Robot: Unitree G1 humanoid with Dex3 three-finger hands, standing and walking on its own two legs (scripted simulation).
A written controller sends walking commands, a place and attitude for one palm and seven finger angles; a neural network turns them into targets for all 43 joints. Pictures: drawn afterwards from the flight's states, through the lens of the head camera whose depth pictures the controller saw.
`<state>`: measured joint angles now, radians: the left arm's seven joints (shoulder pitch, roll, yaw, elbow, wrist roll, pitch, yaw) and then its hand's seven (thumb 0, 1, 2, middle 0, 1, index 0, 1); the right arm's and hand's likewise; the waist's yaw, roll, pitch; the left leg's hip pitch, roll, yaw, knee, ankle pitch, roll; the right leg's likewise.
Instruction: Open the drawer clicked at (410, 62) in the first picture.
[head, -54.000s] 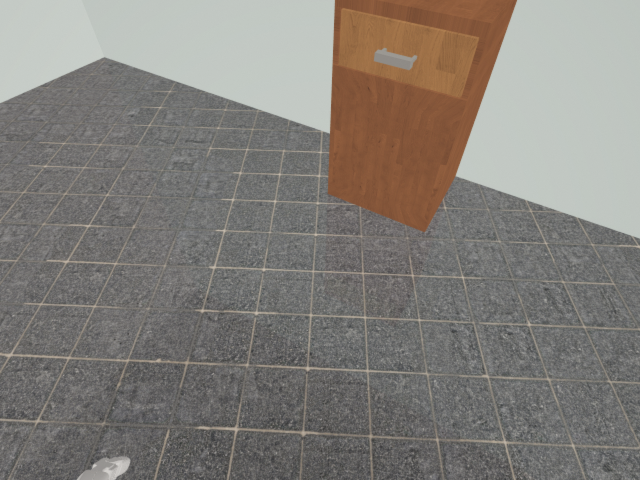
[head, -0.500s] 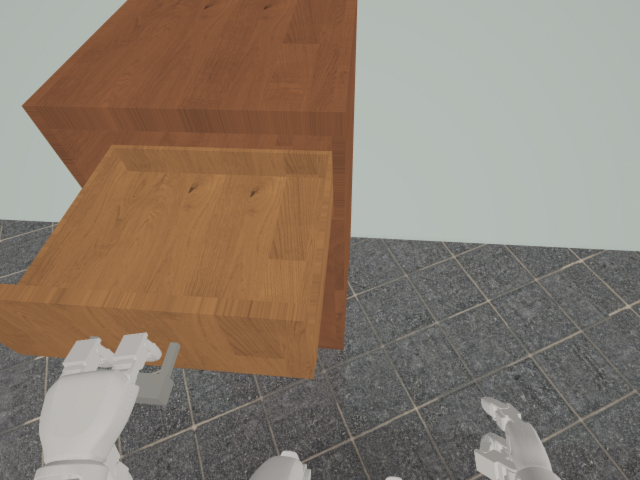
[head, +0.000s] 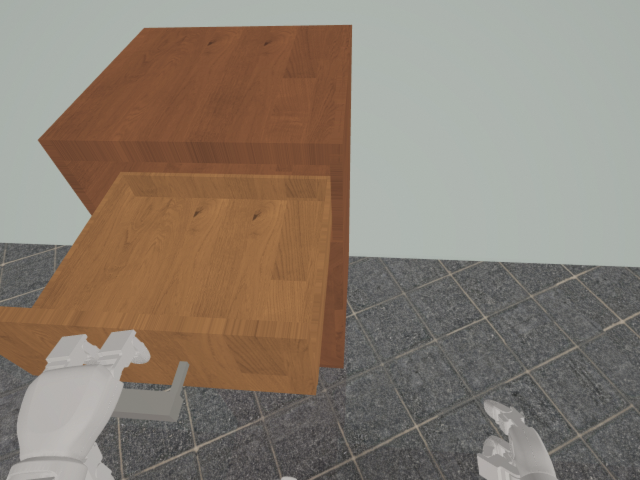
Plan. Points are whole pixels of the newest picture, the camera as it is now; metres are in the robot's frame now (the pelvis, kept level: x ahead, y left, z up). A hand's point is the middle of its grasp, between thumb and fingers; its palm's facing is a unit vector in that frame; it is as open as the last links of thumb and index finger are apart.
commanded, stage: lift the hand off the handle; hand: left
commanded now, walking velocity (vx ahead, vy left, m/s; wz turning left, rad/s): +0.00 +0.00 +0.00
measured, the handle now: (136, 384) +0.23 +0.26 -0.01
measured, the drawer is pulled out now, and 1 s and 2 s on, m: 0.30 0.30 0.30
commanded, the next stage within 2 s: draw the hand back to the body in 0.82 s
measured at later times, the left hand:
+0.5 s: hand (69, 385) +0.19 +0.27 +0.10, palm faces +0.06 -0.08 -1.00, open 13.7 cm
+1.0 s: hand (52, 382) +0.18 +0.27 +0.13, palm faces +0.01 -0.12 -0.99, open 13.8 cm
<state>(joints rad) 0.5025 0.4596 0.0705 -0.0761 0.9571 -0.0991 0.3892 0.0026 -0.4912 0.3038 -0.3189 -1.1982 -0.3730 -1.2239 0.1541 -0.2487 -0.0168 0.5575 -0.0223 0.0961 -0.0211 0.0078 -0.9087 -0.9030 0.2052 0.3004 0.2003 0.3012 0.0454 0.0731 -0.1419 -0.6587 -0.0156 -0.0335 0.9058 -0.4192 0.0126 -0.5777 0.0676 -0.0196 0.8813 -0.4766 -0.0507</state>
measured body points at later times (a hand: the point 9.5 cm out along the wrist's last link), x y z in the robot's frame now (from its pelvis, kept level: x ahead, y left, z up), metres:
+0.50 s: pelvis +0.01 +0.02 +0.02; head +0.02 -0.02 +0.47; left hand +0.18 +0.27 +0.15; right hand +0.23 -0.20 -0.07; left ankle +0.02 +0.11 -0.69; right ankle -0.02 -0.09 -0.69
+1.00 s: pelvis +0.01 +0.02 +0.03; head +0.02 -0.01 +0.48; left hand +0.18 +0.27 +0.18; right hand +0.23 -0.19 -0.05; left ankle +0.02 +0.11 -0.69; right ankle -0.02 -0.09 -0.69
